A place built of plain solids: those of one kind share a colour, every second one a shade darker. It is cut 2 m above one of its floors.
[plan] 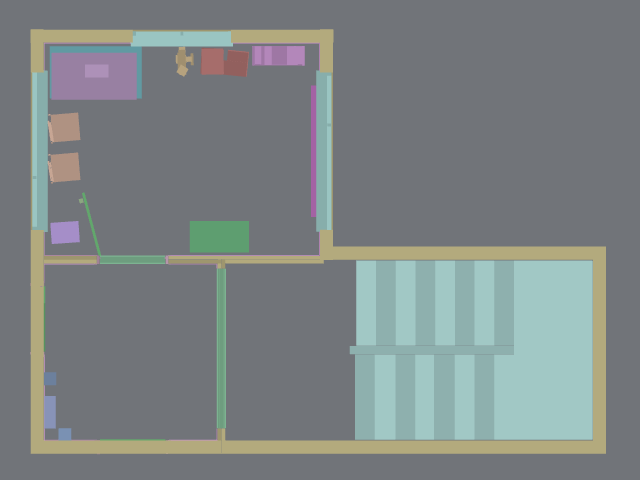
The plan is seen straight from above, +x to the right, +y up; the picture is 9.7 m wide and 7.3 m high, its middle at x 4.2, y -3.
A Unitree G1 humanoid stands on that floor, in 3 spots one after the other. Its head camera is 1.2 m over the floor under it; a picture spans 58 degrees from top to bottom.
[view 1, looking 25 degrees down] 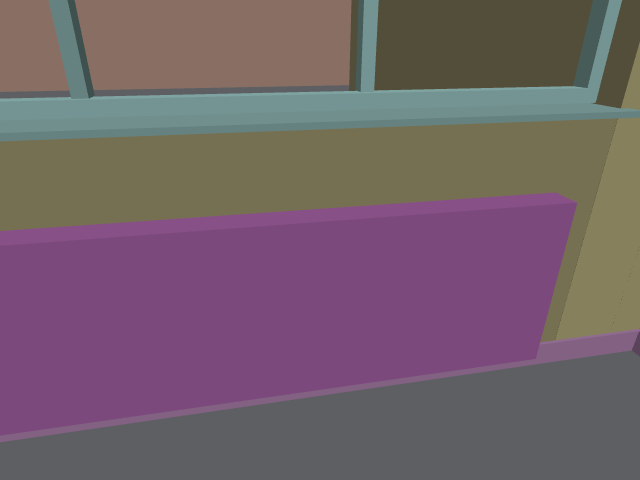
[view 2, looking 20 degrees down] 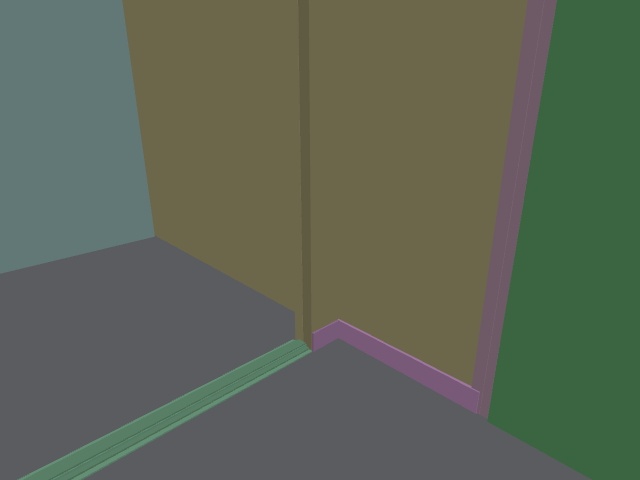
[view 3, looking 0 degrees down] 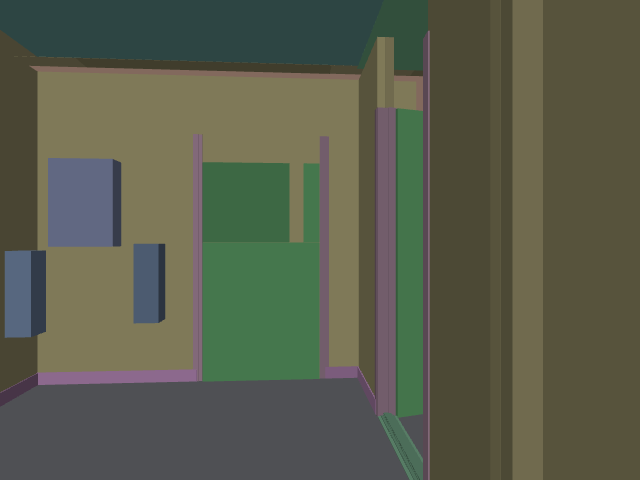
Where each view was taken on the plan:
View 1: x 3.00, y -1.65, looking -11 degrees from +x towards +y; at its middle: radiator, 1.19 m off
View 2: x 1.35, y -4.67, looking -44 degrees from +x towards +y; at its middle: wall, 1.91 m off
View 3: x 3.75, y -3.96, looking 176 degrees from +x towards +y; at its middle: door_frame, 3.75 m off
